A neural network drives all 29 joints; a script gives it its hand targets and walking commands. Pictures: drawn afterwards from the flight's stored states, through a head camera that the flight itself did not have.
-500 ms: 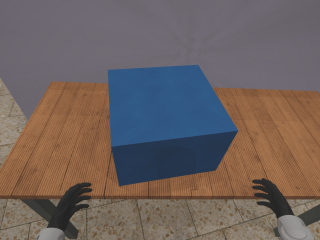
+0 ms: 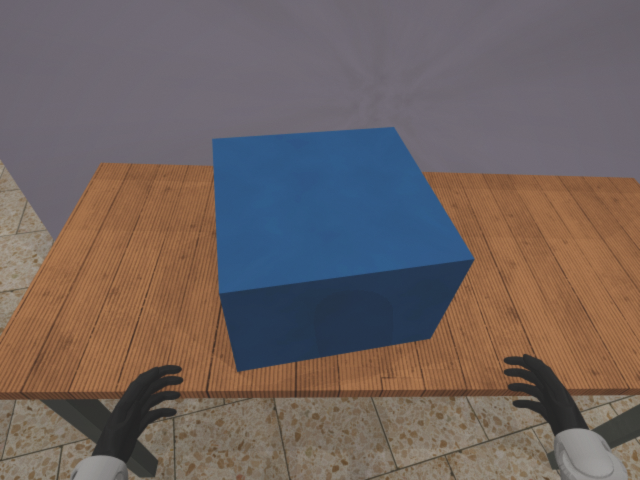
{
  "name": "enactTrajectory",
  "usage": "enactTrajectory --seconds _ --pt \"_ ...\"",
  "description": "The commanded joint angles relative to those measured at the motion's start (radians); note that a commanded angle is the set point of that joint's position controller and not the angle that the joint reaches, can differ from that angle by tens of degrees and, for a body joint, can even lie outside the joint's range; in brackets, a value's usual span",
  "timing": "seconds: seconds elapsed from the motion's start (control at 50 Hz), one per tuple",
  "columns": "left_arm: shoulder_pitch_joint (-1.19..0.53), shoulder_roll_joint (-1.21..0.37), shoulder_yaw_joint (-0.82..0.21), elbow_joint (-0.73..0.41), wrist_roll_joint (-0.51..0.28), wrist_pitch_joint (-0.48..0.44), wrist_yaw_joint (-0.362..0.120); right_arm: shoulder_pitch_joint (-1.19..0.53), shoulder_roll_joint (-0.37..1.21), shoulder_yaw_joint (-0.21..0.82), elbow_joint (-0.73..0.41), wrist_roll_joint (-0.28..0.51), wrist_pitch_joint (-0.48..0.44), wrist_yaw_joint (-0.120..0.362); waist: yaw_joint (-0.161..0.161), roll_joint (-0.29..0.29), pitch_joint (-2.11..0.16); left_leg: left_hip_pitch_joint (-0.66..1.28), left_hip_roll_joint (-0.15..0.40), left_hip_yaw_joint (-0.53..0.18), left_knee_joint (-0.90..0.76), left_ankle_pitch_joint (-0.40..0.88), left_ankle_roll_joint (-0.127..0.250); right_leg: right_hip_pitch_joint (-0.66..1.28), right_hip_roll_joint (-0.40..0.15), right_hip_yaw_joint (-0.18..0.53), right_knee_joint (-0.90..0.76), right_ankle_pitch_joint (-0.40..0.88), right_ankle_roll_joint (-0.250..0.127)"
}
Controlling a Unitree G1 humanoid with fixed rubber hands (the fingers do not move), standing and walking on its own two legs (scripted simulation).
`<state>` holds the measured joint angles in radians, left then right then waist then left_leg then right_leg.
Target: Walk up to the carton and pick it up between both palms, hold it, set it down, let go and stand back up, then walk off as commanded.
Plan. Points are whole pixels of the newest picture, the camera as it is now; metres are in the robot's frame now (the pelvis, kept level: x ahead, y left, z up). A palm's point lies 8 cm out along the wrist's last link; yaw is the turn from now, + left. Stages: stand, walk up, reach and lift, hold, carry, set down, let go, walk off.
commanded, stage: stand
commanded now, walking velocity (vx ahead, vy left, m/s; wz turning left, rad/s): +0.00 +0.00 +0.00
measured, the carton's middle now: (322, 239) +0.46 +0.03 +0.02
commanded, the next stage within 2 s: walk off in 0.14 s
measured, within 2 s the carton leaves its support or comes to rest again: neither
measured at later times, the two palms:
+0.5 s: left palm (121, 440) +0.16 +0.24 -0.02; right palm (566, 425) +0.21 -0.29 -0.01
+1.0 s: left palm out of the picture +0.01 +0.28 -0.10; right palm out of the picture +0.04 -0.32 -0.10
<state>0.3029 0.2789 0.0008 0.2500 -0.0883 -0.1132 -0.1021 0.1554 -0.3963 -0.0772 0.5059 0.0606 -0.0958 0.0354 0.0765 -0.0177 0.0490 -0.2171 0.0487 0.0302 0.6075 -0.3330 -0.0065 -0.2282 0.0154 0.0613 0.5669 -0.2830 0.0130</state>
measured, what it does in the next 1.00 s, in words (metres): walks backwards: left foot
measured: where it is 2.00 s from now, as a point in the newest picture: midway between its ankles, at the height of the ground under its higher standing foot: outside the picture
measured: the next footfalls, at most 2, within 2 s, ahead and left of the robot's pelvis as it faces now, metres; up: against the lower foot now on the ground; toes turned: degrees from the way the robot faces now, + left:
left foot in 0.78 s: -0.07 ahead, +0.09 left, +0.00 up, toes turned -1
right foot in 1.18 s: -0.14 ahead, -0.14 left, +0.00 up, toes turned +4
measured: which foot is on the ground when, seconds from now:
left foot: down 0.00-0.52, up 0.54-0.76, down 0.78-1.00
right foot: down 0.00-0.80, up 0.82-1.00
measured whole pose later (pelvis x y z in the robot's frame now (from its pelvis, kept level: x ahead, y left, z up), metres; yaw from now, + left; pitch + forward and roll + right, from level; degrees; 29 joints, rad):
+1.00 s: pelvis -0.12 -0.03 -0.02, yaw +0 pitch +1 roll +1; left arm 0.23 0.47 0.00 0.42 -0.09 0.03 0.00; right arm 0.19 -0.40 -0.05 0.56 0.06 0.01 0.00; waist 0.07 -0.04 0.25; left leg -0.41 -0.03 0.00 0.78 -0.40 0.03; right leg -0.51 0.05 0.06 1.07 -0.52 -0.01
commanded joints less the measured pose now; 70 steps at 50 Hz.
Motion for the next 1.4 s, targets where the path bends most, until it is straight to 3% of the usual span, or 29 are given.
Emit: enactTrajectory --seconds 0.0,0.28,0.3,0.34,0.42,0.44,0.48,0.5,0.52,0.54,0.56,0.6,0.68,0.74,0.76,0.78,0.8,0.82,0.86,0.92,1.0,1.12,1.14,1.16,1.18,1.2,1.24,1.32,1.38 --pt "-0.094 0.323 0.113 0.185 0.135 0.04 0.108 -0.051 -0.207 -0.047 -0.023 -0.102 0.038 -0.021 -0.087 0.046 0.132 -0.2 0.012 -0.157 -0.191 -0.263 0.088 -0.164 -0.074 0.048 -0.096 -0.236 -0.075" --pt "-0.094 0.324 0.118 0.189 0.136 0.043 0.107 -0.073 -0.201 -0.045 -0.032 -0.106 0.034 -0.023 -0.083 0.064 0.143 -0.229 0.021 -0.176 -0.19 -0.305 0.092 -0.175 -0.075 0.05 -0.083 -0.227 -0.074" --pt "-0.098 0.328 0.115 0.184 0.139 0.041 0.109 -0.067 -0.193 -0.044 -0.025 -0.098 0.031 -0.021 -0.093 0.061 0.097 -0.178 0.021 -0.152 -0.161 -0.258 0.086 -0.167 -0.086 0.053 -0.099 -0.22 -0.077" --pt "0.01 0.386 0.126 0.161 0.108 0.089 0.089 -0.01 -0.345 -0.046 -0.039 -0.09 0.071 -0.034 -0.045 0.181 0.159 -0.17 0.164 -0.298 -0.207 0.26 0.146 -0.294 0.006 -0.115 0.103 0.078 -0.068" --pt "0.089 0.362 0.132 0.151 0.117 0.105 0.09 -0.041 -0.346 -0.057 -0.093 -0.095 0.069 -0.044 -0.012 0.324 0.021 -0.224 0.286 -0.357 -0.218 0.47 0.272 -0.2 0.027 -0.133 0.448 -0.221 -0.065" --pt "0.09 0.359 0.132 0.144 0.114 0.11 0.091 -0.056 -0.345 -0.056 -0.114 -0.097 0.068 -0.05 0.002 0.306 0.03 -0.285 0.285 -0.337 -0.212 0.449 0.271 -0.183 0.024 -0.135 0.475 -0.222 -0.073" --pt "0.147 0.374 0.142 0.158 0.111 0.11 0.085 -0.119 -0.314 -0.049 -0.143 -0.101 0.08 -0.05 0.059 0.246 0.085 -0.385 0.164 -0.161 -0.063 0.265 0.144 -0.052 -0.036 -0.093 0.141 -0.049 -0.081" --pt "0.148 0.43 0.152 0.162 0.123 0.102 0.09 -0.089 -0.269 -0.04 -0.137 -0.1 0.091 -0.048 0.053 0.037 0.106 -0.378 0.053 -0.082 0.167 0.144 0.075 -0.089 -0.128 0.077 -0.074 0.06 -0.092" --pt "0.085 0.5 0.164 0.13 0.135 0.087 0.093 -0.008 -0.214 -0.032 -0.147 -0.094 0.094 -0.048 0.0 -0.258 0.059 -0.37 -0.107 -0.003 0.468 -0.07 0.033 -0.139 -0.277 0.329 -0.205 0.216 -0.163" --pt "-0.005 0.542 0.163 0.096 0.145 0.081 0.097 0.042 -0.23 -0.04 -0.15 -0.086 0.102 -0.055 -0.041 -0.194 0.005 -0.287 -0.123 -0.083 0.595 -0.249 0.03 -0.231 -0.384 0.432 -0.215 0.386 -0.246" --pt "-0.067 0.521 0.15 0.087 0.144 0.09 0.098 0.045 -0.248 -0.051 -0.14 -0.082 0.109 -0.06 -0.035 -0.164 -0.009 -0.258 -0.121 -0.106 0.684 -0.239 0.041 -0.288 -0.392 0.413 -0.228 0.336 -0.286" --pt "-0.131 0.462 0.129 0.087 0.14 0.097 0.102 0.052 -0.235 -0.048 -0.13 -0.075 0.115 -0.056 -0.05 -0.099 0.025 -0.243 -0.104 -0.123 0.717 -0.149 0.043 -0.318 -0.32 0.305 -0.16 0.42 -0.284" --pt "-0.08 0.439 0.124 0.109 0.132 0.119 0.107 0.025 -0.202 -0.037 -0.117 -0.084 0.114 -0.041 -0.022 -0.151 -0.026 -0.27 -0.063 -0.029 0.346 -0.176 0.011 -0.109 -0.261 0.242 -0.082 0.52 -0.244" --pt "-0.091 0.42 0.106 0.115 0.117 0.138 0.102 0.103 -0.21 -0.048 -0.076 -0.099 0.105 -0.04 -0.049 -0.176 -0.112 -0.05 -0.074 -0.024 0.037 -0.083 0.028 -0.151 -0.209 0.18 -0.011 0.347 -0.187" --pt "-0.064 0.381 0.095 0.125 0.107 0.141 0.099 0.125 -0.217 -0.053 -0.062 -0.111 0.101 -0.04 -0.062 -0.112 -0.134 0.027 -0.074 -0.069 -0.094 -0.013 0.043 -0.198 -0.172 0.135 0.077 0.287 -0.139" --pt "-0.03 0.337 0.084 0.134 0.102 0.14 0.102 0.09 -0.261 -0.061 -0.057 -0.126 0.097 -0.039 -0.048 0.007 -0.131 0.044 0.028 -0.233 -0.161 0.067 0.08 -0.264 -0.081 0.055 0.201 0.174 -0.087" --pt "-0.055 0.301 0.074 0.108 0.103 0.138 0.111 0.047 -0.376 -0.078 -0.063 -0.127 0.091 -0.04 -0.046 0.293 -0.112 0.054 0.299 -0.571 -0.22 0.52 0.162 -0.445 0.064 -0.058 0.409 -0.284 -0.039" --pt "-0.084 0.356 0.097 0.133 0.11 0.148 0.125 0.041 -0.398 -0.083 -0.043 -0.12 0.087 -0.047 -0.06 0.224 -0.104 -0.002 0.292 -0.62 -0.228 0.541 0.183 -0.402 0.067 0.064 0.548 -0.329 -0.063" --pt "-0.063 0.377 0.109 0.173 0.092 0.146 0.125 0.007 -0.341 -0.064 -0.036 -0.119 0.084 -0.052 -0.042 0.096 -0.102 0.016 0.219 -0.469 -0.161 0.513 0.178 -0.38 0.079 0.124 0.591 -0.238 -0.06" --pt "-0.044 0.373 0.115 0.214 0.091 0.144 0.124 0.018 -0.289 -0.054 -0.01 -0.11 0.088 -0.054 -0.062 0.146 -0.098 0.095 0.196 -0.404 -0.084 0.625 0.186 -0.374 0.071 0.106 0.617 -0.246 -0.049" --pt "-0.067 0.369 0.105 0.231 0.099 0.125 0.13 0.105 -0.279 -0.06 0.011 -0.101 0.086 -0.059 -0.109 0.153 -0.189 0.243 0.231 -0.416 0.028 0.805 0.268 -0.441 0.056 0.114 0.626 -0.282 -0.055" --pt "-0.017 0.372 0.102 0.261 0.101 0.107 0.127 0.033 -0.304 -0.069 0.012 -0.099 0.092 -0.072 -0.088 0.226 -0.223 0.108 0.236 -0.406 0.145 0.736 0.259 -0.327 -0.04 0.11 0.38 -0.264 -0.088" --pt "0.014 0.37 0.107 0.272 0.107 0.097 0.127 0.019 -0.299 -0.064 0.004 -0.099 0.096 -0.07 -0.054 0.182 -0.218 0.033 0.178 -0.331 0.205 0.679 0.201 -0.212 -0.058 0.066 0.175 -0.138 -0.092" --pt "0.088 0.394 0.121 0.294 0.115 0.088 0.129 -0.008 -0.279 -0.058 -0.009 -0.097 0.104 -0.066 -0.006 0.079 -0.231 -0.149 0.08 -0.238 0.345 0.472 0.116 -0.035 -0.127 0.155 -0.016 0.135 -0.1" --pt "0.09 0.462 0.143 0.279 0.127 0.08 0.132 0.035 -0.216 -0.039 -0.017 -0.081 0.111 -0.064 -0.013 -0.253 -0.196 -0.392 -0.122 -0.13 0.524 -0.082 0.023 0.129 -0.268 0.405 -0.048 0.541 -0.075" --pt "0.056 0.495 0.154 0.255 0.125 0.08 0.136 0.002 -0.215 -0.037 -0.023 -0.085 0.118 -0.083 0.0 -0.256 -0.176 -0.424 -0.189 -0.166 0.622 -0.316 0.0 0.079 -0.34 0.515 -0.092 0.649 -0.091" --pt "-0.03 0.446 0.132 0.244 0.12 0.085 0.15 0.016 -0.239 -0.045 0.028 -0.08 0.125 -0.094 -0.015 -0.136 -0.125 -0.463 -0.188 -0.254 0.707 -0.249 -0.002 0.108 -0.277 0.43 -0.025 0.628 -0.069" --pt "0.041 0.375 0.136 0.25 0.109 0.086 0.166 0.037 -0.214 -0.034 0.057 -0.08 0.128 -0.091 0.01 -0.249 -0.115 -0.503 -0.207 -0.203 0.74 -0.229 -0.005 0.237 -0.148 0.268 0.035 0.834 0.088" --pt "0.075 0.352 0.137 0.248 0.106 0.092 0.176 0.035 -0.201 -0.032 0.066 -0.081 0.134 -0.09 0.029 -0.202 -0.153 -0.523 -0.201 -0.168 0.707 -0.232 -0.017 0.339 -0.169 0.316 0.042 0.823 0.048"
